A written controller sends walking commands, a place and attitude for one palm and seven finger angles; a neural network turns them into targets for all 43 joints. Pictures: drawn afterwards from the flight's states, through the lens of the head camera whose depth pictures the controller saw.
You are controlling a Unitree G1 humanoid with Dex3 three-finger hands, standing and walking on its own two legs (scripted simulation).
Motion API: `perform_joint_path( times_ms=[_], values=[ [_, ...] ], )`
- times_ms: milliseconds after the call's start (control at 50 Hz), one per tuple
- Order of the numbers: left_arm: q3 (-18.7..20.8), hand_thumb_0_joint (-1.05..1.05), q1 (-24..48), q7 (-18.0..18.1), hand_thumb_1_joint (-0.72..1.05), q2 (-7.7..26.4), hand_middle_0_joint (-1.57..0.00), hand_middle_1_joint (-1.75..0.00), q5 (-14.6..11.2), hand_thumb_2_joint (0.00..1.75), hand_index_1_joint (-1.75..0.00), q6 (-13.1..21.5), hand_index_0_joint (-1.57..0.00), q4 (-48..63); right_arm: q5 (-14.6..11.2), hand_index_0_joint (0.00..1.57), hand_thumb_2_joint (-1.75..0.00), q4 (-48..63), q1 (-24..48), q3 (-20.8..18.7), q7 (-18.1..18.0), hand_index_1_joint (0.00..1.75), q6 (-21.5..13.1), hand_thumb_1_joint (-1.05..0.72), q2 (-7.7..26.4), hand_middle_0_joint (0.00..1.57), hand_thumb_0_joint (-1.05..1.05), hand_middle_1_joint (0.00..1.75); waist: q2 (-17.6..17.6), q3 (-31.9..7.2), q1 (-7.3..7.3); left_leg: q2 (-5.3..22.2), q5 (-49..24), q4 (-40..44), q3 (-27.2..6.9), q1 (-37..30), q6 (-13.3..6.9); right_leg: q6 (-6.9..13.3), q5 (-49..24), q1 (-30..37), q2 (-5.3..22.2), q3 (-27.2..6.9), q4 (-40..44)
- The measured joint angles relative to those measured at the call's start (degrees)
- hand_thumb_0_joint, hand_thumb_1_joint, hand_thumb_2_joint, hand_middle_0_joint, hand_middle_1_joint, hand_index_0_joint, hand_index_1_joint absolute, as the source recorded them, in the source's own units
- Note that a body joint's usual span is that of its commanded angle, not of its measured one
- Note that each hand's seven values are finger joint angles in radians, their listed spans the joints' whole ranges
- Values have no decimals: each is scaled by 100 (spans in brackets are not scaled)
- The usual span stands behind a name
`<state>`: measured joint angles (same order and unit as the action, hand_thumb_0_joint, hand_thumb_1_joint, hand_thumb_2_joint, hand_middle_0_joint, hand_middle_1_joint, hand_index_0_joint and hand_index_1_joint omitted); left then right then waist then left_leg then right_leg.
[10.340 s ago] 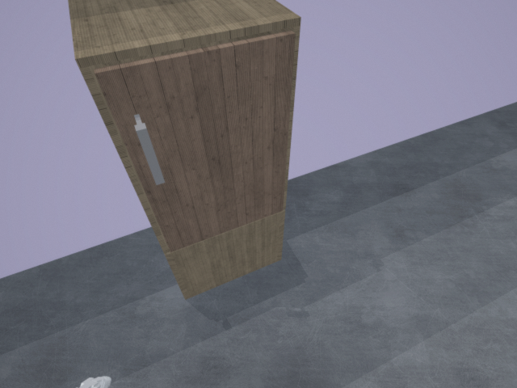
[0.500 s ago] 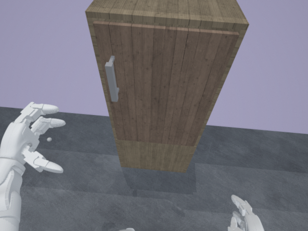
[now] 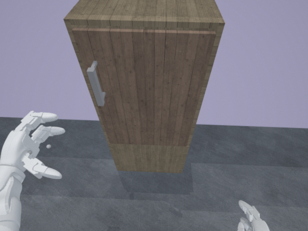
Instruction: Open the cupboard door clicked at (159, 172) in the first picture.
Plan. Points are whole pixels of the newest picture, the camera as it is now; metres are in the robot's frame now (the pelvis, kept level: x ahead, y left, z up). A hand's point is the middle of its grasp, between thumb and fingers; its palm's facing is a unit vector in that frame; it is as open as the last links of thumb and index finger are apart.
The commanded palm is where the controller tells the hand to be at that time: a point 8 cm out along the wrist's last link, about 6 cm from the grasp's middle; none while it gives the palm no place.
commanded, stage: move the hooked fingers beside the handle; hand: left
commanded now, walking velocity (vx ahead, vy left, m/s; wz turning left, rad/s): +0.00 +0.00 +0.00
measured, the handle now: (98, 84) +0.54 +0.22 +0.06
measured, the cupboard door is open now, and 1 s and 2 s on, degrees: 0 0 0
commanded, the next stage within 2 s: none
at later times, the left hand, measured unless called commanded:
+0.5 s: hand (58, 128) +0.34 +0.27 +0.08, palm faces +0.00 -1.00 -0.02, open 14.0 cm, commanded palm +0.31 +0.32 +0.08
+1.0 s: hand (64, 112) +0.40 +0.28 +0.08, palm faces -0.01 -1.00 -0.01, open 14.0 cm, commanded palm +0.38 +0.33 +0.07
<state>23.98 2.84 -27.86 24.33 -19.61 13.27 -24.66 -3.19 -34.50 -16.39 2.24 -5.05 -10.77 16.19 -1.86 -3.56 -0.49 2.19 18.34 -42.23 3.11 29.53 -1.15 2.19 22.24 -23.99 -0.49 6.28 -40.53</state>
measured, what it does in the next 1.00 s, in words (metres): stands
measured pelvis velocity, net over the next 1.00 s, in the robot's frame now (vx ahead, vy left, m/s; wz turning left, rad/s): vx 0.00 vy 0.03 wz -0.02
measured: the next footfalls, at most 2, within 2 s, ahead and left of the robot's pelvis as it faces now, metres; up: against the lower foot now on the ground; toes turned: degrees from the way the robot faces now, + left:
none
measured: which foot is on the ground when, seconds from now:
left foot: down 0.00-1.00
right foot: down 0.00-1.00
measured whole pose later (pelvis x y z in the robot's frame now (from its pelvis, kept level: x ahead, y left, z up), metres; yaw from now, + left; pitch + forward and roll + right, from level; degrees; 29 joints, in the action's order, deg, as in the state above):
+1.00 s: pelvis +0.00 +0.03 -0.01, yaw -1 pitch +11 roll -2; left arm 24.2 29.5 -26.0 28.6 -13.3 17.9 -49.9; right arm -2.3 -35.2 -18.4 2.3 -4.0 -4.7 15.9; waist -0.2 -4.1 -3.7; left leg 1.9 20.1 -46.7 4.2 37.9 -3.0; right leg 0.5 22.8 -32.2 0.1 5.0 -43.9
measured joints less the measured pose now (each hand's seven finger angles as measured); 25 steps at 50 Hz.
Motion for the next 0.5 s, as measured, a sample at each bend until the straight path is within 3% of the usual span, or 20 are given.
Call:
perform_joint_path(
  times_ms=[120,240,500],
  values=[
    [26,-1,90,-43,-50,-43,-31,-120,-73,30,-120,19,-30,-191,-14,21,-90,-15,72,10,3,30,0,-90,-4,20,2,30,-4,-22,28,22,-5,-4,-9,13,52,45,36,-42,-21,4,-64],
    [115,-1,389,-60,-50,38,-31,-120,38,30,-120,123,-30,-586,-16,21,-90,-66,131,9,-20,30,32,-90,28,20,2,30,37,22,21,47,8,-80,-41,95,90,80,73,-124,-42,32,-157],
    [189,-1,1524,-296,-51,431,-30,-120,157,30,-120,213,-30,-1733,-45,21,-90,-193,-30,-36,-41,30,191,-90,95,20,2,30,95,31,-152,65,45,-197,15,384,51,54,69,-429,-49,-29,-255]
  ],
)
